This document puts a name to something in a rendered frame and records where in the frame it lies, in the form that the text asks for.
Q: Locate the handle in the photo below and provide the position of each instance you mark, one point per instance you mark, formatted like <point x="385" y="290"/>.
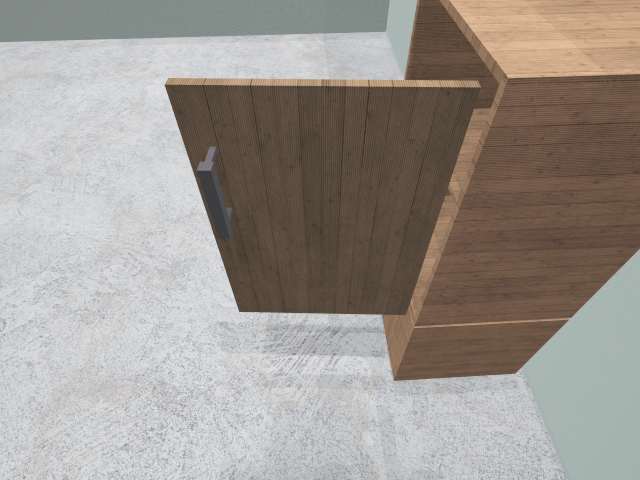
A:
<point x="221" y="215"/>

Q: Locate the cupboard door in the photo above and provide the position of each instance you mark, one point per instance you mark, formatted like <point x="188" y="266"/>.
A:
<point x="336" y="185"/>

